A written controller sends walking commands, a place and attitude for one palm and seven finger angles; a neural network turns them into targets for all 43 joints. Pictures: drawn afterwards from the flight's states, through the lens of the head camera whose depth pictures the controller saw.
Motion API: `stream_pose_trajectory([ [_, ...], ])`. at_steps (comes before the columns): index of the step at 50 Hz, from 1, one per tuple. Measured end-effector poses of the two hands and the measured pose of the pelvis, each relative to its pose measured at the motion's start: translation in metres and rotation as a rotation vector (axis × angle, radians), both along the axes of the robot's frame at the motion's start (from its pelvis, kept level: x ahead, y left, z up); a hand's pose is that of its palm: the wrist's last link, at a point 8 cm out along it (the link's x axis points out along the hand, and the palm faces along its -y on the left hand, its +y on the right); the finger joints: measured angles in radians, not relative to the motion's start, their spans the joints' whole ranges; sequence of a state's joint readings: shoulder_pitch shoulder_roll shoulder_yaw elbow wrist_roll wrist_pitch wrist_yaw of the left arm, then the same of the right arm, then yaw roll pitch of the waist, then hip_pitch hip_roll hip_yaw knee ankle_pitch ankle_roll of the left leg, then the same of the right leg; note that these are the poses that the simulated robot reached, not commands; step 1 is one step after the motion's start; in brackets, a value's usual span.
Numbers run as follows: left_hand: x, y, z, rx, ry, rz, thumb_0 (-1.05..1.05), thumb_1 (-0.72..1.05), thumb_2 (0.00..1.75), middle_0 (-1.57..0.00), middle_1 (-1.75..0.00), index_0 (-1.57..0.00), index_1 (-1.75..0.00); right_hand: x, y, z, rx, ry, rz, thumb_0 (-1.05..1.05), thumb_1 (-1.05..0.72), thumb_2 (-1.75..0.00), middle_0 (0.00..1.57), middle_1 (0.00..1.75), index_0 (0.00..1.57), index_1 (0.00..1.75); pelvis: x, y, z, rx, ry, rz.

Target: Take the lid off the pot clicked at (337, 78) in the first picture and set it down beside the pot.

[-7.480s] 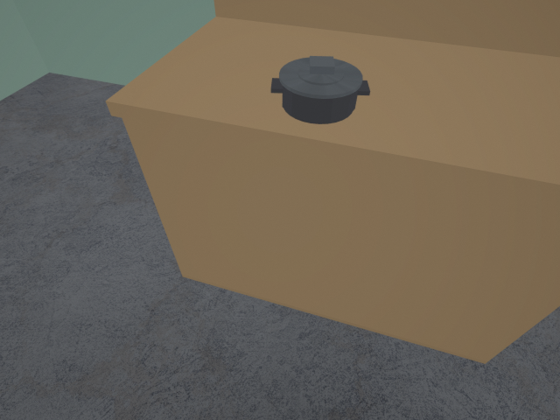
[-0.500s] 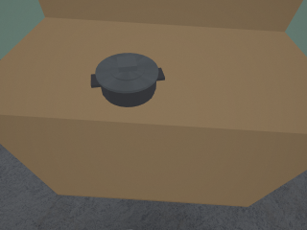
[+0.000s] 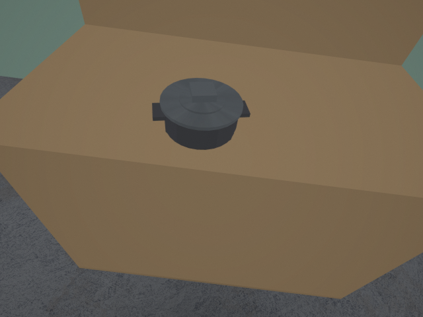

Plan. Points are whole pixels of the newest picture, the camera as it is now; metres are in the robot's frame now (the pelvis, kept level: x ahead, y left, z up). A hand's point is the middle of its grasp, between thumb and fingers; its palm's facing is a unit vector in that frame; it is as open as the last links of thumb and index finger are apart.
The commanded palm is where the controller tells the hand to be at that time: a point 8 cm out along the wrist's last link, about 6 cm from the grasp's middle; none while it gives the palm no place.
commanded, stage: look again from close up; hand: left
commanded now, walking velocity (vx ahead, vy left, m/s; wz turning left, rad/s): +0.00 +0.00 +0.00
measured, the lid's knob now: (202, 91) +0.52 +0.08 +0.16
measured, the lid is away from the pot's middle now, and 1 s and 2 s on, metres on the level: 0.00 0.00 0.00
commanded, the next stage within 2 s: shuffle to correct the standing spot in 0.32 s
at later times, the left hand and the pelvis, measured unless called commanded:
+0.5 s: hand out of the picture -0.09 +0.17 -0.18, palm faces +0.06 -0.99 -0.14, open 7.4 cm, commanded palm none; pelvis -0.03 +0.00 +0.00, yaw +0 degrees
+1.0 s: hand out of the picture -0.02 +0.19 -0.18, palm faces +0.02 -0.99 -0.12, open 7.4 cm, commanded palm none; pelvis -0.08 +0.01 +0.00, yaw -2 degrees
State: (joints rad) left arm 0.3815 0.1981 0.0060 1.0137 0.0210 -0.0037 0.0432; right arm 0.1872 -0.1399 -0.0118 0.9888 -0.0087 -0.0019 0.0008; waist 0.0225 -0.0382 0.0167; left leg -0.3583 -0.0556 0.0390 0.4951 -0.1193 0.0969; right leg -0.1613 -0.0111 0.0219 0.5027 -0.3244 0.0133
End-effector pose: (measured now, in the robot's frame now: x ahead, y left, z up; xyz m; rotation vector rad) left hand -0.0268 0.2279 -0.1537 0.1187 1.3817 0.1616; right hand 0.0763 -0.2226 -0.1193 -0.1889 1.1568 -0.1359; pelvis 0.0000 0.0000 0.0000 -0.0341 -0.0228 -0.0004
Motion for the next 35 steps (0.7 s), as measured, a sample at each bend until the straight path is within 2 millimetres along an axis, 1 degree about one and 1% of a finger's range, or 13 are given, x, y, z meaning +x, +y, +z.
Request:
stream_pose_trajectory([
  [4,-0.015,-0.001,0.000,-0.008,0.026,0.008,0.01,0.91,0.90,-0.20,-0.30,-0.19,-0.30,-0.007,0.002,0.000,0.000,0.019,-0.002,0.01,-0.91,-0.89,0.20,0.30,0.20,0.30,-0.003,0.001,0.001,-0.001,0.001,0.001],
  [8,-0.029,-0.003,0.000,-0.019,0.057,0.012,0.01,0.91,0.90,-0.20,-0.30,-0.19,-0.30,-0.018,-0.001,0.000,-0.009,0.037,-0.017,0.00,-0.92,-0.89,0.20,0.30,0.20,0.30,-0.007,0.003,0.001,-0.004,0.001,0.002],
  [12,-0.042,-0.004,0.000,-0.029,0.081,0.016,0.01,0.91,0.90,-0.20,-0.30,-0.19,-0.30,-0.032,-0.003,-0.001,-0.020,0.063,-0.029,0.00,-0.92,-0.89,0.20,0.30,0.20,0.30,-0.011,0.004,0.001,-0.005,-0.001,0.001],
  [22,-0.066,-0.008,0.001,-0.036,0.105,0.032,0.01,0.91,0.90,-0.20,-0.30,-0.19,-0.30,-0.068,-0.005,-0.004,-0.024,0.126,-0.052,0.00,-0.93,-0.89,0.20,0.30,0.20,0.30,-0.024,0.005,0.003,-0.003,-0.006,0.007],
  [30,-0.083,-0.014,0.004,-0.055,0.115,0.046,0.01,0.91,0.90,-0.19,-0.30,-0.19,-0.30,-0.094,-0.004,-0.003,-0.020,0.150,-0.076,0.01,-0.94,-0.89,0.20,0.30,0.20,0.30,-0.038,0.004,0.006,-0.004,-0.010,0.010],
  [35,-0.102,-0.019,0.004,-0.073,0.121,0.085,0.01,0.91,0.90,-0.19,-0.30,-0.19,-0.30,-0.105,-0.004,-0.002,-0.024,0.156,-0.081,0.01,-0.93,-0.89,0.20,0.30,0.20,0.30,-0.051,0.003,0.007,-0.010,-0.011,0.022],
])
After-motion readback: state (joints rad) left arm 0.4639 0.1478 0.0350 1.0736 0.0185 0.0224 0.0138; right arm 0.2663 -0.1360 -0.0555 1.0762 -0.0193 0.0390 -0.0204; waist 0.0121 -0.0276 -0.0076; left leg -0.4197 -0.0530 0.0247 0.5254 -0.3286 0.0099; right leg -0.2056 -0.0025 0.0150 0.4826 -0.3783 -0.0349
